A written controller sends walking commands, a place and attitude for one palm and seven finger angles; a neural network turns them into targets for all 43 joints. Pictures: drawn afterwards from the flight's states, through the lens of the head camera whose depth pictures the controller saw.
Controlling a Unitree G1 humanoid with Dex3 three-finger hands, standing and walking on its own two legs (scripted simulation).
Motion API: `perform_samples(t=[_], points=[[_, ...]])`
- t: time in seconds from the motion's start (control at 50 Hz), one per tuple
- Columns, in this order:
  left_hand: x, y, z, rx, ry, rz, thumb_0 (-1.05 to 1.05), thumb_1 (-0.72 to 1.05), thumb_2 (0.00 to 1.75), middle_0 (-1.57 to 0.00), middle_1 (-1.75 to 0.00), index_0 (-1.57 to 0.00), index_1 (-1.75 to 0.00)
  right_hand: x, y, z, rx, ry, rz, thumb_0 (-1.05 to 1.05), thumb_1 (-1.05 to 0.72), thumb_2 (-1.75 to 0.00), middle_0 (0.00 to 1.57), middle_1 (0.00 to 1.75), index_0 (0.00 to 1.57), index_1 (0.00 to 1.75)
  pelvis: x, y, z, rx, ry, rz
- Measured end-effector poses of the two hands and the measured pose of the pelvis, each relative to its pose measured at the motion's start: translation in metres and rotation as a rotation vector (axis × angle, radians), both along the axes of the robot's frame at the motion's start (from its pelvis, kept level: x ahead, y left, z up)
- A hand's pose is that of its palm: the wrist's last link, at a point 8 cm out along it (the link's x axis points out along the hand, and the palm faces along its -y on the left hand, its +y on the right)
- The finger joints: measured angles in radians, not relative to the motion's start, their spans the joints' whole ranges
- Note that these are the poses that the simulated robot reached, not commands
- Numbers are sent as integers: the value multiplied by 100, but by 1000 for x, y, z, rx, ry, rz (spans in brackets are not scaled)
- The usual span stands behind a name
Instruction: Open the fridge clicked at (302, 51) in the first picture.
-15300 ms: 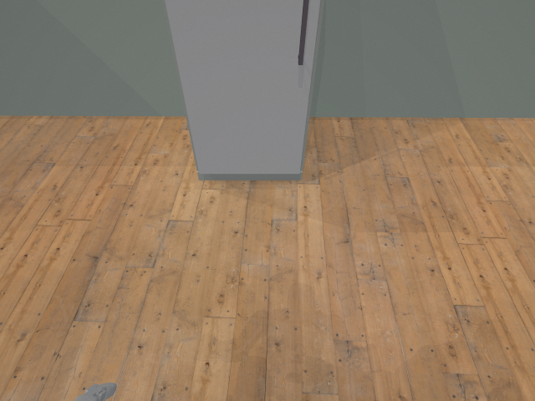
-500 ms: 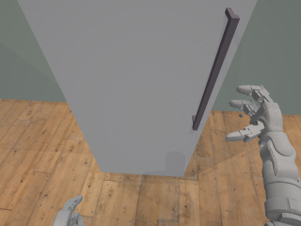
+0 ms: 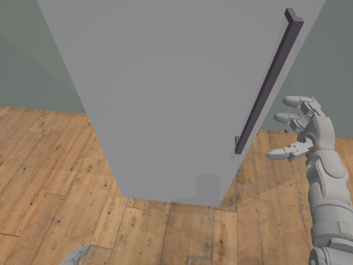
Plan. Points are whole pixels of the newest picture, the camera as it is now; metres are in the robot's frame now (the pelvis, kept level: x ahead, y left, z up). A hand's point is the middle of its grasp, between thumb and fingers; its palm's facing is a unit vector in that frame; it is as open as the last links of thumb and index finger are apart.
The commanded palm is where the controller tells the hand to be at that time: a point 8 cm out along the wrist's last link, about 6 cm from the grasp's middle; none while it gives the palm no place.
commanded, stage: move the hooked fingers beside the handle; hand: right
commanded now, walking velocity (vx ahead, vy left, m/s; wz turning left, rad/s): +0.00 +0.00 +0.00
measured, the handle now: (257, 100) +0.47 -0.13 +0.13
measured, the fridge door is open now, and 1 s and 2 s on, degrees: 0 0 0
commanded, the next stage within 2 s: feel for the door with the fingertips in 1.08 s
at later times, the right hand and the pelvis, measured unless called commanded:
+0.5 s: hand (280, 134) +0.40 -0.18 +0.11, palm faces +0.00 +1.00 -0.01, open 14.0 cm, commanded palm +0.37 -0.23 +0.11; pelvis +0.00 +0.00 +0.00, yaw -1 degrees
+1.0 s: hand (287, 136) +0.39 -0.20 +0.11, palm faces +0.01 +1.00 +0.00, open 14.0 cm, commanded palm +0.37 -0.24 +0.11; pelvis +0.00 +0.00 +0.00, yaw +0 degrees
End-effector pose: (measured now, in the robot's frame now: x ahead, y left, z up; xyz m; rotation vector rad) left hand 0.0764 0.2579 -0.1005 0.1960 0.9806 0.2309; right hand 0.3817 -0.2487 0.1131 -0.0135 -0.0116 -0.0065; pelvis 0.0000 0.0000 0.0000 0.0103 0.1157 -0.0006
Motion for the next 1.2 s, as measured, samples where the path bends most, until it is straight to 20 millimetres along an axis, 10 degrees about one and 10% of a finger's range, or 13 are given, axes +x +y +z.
perform_samples(t=[0.66,1.2], points=[[20,-3,0,-11,-31,-45,1,91,90,-20,-30,-20,-30,-4,23,-1,10,-20,11,-2,50,-30,30,120,30,120,-4,5,-1,-3,-11,-14],[25,-11,7,0,-54,-34,1,91,90,-20,-30,-20,-30,-3,3,-1,27,-1,21,-1,50,-30,30,120,30,120,-1,-5,-1,6,-5,-11]])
